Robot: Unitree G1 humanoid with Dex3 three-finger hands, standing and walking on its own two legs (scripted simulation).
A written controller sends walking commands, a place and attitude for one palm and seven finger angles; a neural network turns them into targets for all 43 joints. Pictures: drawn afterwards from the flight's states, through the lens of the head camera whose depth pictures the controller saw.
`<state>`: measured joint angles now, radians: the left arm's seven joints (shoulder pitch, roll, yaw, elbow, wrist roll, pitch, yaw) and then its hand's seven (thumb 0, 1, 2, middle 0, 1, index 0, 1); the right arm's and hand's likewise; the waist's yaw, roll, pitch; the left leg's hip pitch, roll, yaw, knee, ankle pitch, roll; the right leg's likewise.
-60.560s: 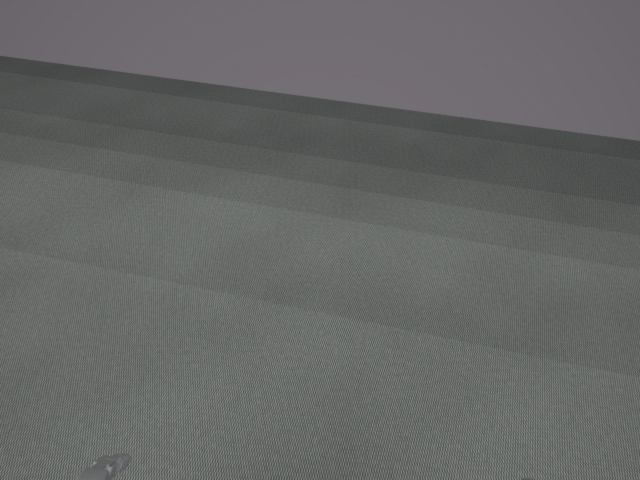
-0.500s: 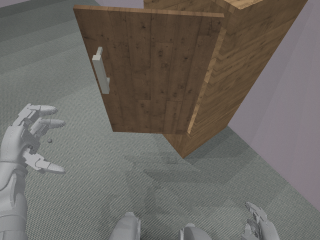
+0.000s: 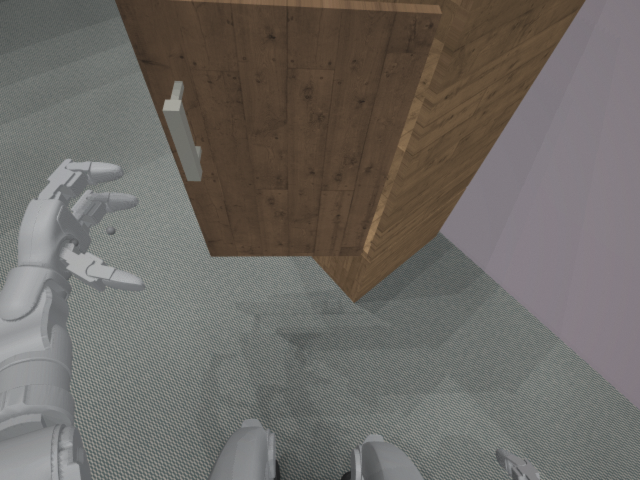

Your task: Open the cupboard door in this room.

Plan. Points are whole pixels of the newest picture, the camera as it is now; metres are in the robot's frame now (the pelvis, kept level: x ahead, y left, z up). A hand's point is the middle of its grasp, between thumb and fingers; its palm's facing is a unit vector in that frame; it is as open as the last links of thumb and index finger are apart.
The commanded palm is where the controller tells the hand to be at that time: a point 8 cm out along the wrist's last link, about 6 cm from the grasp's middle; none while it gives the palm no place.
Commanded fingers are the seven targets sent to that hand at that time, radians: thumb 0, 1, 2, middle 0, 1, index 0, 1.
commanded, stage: move the hooked fingers beside the handle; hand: left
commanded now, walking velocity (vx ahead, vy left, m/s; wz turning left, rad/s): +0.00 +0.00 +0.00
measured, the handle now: (186, 134) +0.56 +0.20 +0.05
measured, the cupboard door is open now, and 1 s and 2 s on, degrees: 52 52 52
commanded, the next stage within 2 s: slide the fingers in behind the handle in 1.68 s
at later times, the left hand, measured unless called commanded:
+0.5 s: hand (124, 188) +0.45 +0.26 +0.05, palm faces +0.06 -1.00 -0.01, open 14.0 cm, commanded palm +0.44 +0.30 +0.05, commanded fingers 0.00 -0.50 0.30 -0.30 -1.20 -0.30 -1.20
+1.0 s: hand (139, 150) +0.52 +0.26 +0.05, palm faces +0.04 -1.00 +0.00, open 14.0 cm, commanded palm +0.50 +0.29 +0.04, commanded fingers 0.00 -0.50 0.30 -0.30 -1.20 -0.30 -1.20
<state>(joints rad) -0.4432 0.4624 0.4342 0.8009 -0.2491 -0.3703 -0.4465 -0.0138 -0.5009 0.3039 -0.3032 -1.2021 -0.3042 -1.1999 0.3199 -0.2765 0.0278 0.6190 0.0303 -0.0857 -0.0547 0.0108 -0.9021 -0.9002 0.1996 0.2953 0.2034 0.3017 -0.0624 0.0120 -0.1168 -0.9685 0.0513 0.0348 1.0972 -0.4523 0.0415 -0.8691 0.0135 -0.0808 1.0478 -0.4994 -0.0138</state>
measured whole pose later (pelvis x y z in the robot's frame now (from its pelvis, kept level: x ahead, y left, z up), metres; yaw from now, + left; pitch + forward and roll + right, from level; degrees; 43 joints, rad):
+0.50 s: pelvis -0.01 +0.00 -0.01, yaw -1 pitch +21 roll -4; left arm -0.73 0.56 0.48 1.08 -0.15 -0.42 -0.39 -0.01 -0.50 0.30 -0.30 -1.20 -0.31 -1.20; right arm 0.33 -0.27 0.04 0.63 0.01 -0.01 -0.04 0.01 -0.90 -0.90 0.20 0.30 0.20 0.30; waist -0.12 0.01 -0.12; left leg -1.07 0.06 0.03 1.15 -0.46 0.05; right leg -0.97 0.02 -0.08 1.09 -0.50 -0.01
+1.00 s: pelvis +0.00 +0.00 -0.02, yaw -2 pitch +26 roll -5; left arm -0.94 0.73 0.52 1.21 -0.10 -0.35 -0.41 -0.01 -0.50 0.30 -0.30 -1.20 -0.30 -1.20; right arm 0.38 -0.28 0.06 0.63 0.00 0.05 -0.03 0.01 -0.90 -0.90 0.20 0.30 0.20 0.30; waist -0.19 0.03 -0.11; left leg -1.19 0.08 0.02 1.20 -0.47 0.05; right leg -1.08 0.04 -0.09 1.12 -0.50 -0.01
